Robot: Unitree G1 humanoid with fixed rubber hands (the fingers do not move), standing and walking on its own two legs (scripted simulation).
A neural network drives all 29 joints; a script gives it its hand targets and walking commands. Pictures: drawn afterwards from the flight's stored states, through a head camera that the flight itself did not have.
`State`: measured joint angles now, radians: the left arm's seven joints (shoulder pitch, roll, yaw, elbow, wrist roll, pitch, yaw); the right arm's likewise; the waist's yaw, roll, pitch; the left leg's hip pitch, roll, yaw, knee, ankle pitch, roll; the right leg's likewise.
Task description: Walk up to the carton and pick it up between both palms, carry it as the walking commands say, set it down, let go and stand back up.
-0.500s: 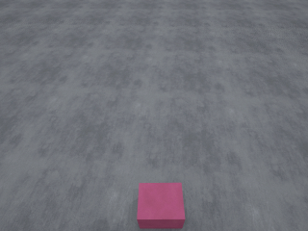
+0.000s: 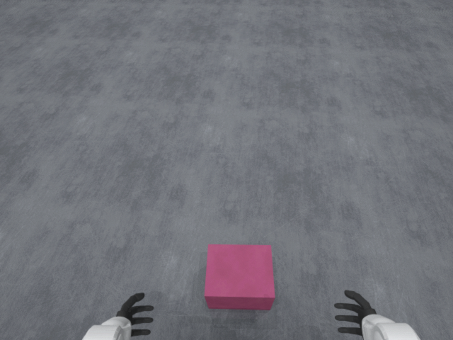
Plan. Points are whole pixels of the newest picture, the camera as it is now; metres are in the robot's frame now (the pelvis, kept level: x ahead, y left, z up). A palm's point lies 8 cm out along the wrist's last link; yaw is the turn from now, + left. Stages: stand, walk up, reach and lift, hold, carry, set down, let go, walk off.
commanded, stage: reach and lift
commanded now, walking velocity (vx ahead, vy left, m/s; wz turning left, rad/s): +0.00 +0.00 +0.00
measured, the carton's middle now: (239, 277) +0.45 +0.00 -0.66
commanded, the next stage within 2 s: none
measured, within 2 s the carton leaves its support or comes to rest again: neither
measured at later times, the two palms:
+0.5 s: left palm (134, 333) +0.18 +0.22 -0.15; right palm (355, 333) +0.19 -0.21 -0.14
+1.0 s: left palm (154, 267) +0.32 +0.21 -0.16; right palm (334, 267) +0.32 -0.21 -0.16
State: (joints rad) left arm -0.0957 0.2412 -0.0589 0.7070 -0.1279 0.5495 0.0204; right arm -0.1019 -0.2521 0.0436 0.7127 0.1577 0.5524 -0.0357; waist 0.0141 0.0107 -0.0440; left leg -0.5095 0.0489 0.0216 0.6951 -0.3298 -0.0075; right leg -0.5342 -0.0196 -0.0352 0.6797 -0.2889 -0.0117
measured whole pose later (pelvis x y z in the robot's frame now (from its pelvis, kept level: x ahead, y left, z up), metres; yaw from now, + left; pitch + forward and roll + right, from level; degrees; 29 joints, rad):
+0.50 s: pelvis +0.01 +0.00 -0.04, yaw +1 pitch +21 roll +0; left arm 0.08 0.14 0.09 0.46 0.04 0.38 -0.05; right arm 0.07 -0.13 -0.06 0.45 -0.01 0.39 0.01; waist -0.02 0.00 -0.14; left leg -0.87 0.04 0.01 0.93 -0.42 -0.02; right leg -0.90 -0.03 -0.03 0.92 -0.39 0.00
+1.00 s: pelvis -0.07 +0.01 -0.08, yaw +0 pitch +23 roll +0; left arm -0.71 0.20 0.18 0.77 -0.03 0.43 0.04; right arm -0.71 -0.24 -0.18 0.78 0.04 0.42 0.01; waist 0.00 0.01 0.05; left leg -1.14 0.04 0.02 1.14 -0.39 -0.01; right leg -1.17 -0.03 -0.01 1.12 -0.34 0.01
